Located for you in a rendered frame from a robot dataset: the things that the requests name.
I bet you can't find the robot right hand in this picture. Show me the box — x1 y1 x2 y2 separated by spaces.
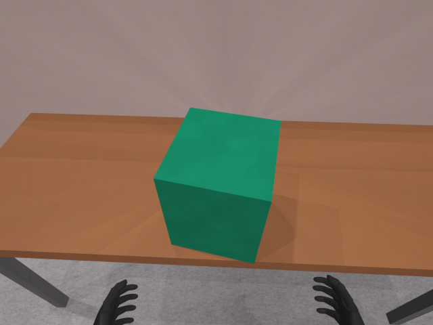
313 275 365 325

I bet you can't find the carton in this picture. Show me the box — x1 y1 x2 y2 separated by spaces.
154 108 281 264

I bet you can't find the table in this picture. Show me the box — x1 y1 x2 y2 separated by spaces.
0 113 433 325

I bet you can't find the robot left hand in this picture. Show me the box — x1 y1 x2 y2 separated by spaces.
93 280 138 325

